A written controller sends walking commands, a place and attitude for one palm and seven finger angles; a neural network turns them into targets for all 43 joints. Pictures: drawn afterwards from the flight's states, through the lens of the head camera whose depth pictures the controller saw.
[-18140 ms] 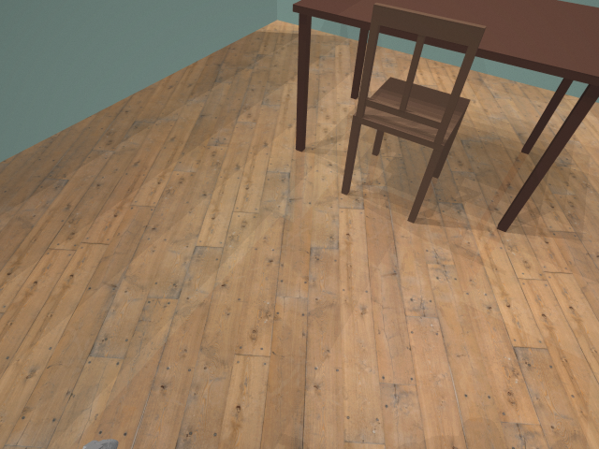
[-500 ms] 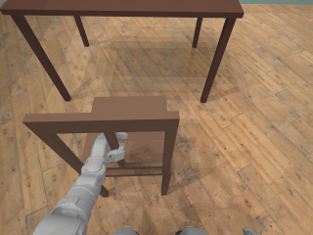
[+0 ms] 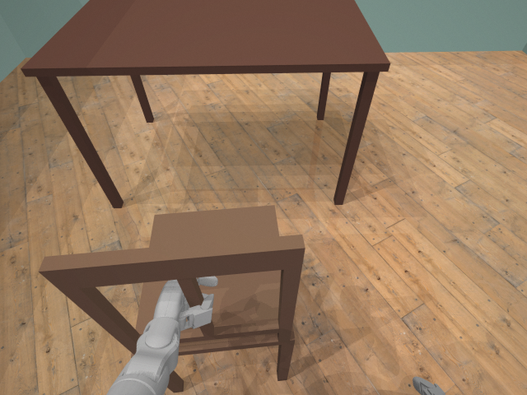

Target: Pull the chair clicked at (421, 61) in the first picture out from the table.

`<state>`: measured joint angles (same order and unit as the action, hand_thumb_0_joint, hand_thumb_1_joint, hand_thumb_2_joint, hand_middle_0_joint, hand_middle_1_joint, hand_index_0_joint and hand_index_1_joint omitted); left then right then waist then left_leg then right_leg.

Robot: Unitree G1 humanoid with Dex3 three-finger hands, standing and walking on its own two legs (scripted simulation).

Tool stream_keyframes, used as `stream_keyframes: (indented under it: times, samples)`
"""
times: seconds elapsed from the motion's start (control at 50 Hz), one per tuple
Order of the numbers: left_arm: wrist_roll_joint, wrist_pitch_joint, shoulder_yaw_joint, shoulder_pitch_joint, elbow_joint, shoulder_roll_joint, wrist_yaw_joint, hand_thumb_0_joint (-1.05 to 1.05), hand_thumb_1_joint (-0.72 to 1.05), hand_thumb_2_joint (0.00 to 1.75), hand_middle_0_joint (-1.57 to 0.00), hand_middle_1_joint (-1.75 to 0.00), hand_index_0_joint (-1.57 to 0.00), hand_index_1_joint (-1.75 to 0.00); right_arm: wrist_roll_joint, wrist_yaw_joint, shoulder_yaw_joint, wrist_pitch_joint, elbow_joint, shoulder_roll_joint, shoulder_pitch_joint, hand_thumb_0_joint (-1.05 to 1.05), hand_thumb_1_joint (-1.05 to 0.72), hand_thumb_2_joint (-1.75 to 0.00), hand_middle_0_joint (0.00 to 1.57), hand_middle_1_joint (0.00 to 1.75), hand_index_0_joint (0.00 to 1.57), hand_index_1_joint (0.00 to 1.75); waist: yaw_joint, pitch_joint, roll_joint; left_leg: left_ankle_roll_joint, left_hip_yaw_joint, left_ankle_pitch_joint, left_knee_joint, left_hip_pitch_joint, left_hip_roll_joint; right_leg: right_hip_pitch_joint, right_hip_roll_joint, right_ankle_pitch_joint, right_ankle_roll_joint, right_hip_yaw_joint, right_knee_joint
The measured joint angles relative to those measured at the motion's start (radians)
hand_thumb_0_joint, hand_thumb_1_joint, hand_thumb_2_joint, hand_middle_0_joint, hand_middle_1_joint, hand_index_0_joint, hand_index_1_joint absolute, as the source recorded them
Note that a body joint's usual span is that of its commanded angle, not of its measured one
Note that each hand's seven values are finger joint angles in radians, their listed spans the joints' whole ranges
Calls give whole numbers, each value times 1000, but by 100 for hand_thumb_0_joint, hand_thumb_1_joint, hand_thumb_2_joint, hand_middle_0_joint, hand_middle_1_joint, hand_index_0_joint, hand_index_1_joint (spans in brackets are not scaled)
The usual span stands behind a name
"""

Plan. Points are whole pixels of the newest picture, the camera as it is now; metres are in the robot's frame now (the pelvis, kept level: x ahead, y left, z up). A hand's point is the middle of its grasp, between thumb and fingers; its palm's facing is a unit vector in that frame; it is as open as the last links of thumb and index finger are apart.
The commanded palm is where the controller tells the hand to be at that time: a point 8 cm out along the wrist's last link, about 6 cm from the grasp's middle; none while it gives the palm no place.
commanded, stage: stop walking, hand still on the chair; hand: left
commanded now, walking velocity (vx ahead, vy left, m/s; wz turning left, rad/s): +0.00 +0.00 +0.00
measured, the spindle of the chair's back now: (198, 307) +0.29 +0.14 -0.11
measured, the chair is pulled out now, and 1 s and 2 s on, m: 0.61 0.61 0.61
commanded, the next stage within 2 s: open the thumb and straighten the fingers in 0.54 s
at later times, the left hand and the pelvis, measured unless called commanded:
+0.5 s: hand (206, 309) +0.27 +0.12 -0.07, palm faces -0.02 -0.99 -0.15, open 5.4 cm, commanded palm +0.25 +0.17 -0.05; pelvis +0.02 +0.00 +0.00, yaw +0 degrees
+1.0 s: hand (194, 303) +0.28 +0.14 -0.07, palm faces +0.00 -0.99 -0.14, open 11.3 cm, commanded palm +0.26 +0.18 -0.05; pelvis +0.03 +0.00 -0.02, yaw +1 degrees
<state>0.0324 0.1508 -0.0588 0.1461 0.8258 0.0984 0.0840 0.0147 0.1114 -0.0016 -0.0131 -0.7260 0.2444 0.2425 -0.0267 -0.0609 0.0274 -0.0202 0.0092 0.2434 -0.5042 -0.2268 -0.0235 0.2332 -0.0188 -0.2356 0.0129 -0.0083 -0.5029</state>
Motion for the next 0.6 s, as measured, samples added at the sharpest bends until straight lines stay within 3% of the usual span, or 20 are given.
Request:
stream_keyframes:
  times: [0.24,0.6]
  samples:
    - [-6,-19,-34,-73,-101,-5,1,5,67,79,-26,-127,-50,-145,-7,-17,43,-7,31,-64,-48,1,-90,-90,20,30,20,30,24,3,-3,4,-14,0,39,23,3,-18,-3,2,6,12,36]
    - [11,-40,-27,-119,-146,12,7,6,67,81,-27,-126,-50,-145,2,-1,16,32,32,-15,-32,1,-90,-90,20,30,20,30,10,14,-4,-9,0,5,50,38,-11,-39,11,-4,-8,-3,53]
